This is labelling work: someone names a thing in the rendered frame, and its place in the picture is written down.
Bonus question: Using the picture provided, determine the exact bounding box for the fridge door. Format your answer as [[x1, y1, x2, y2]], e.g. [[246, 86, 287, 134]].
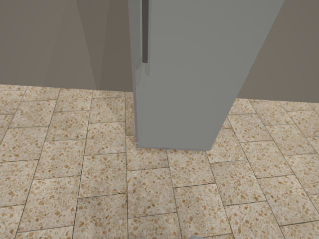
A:
[[133, 0, 285, 150]]

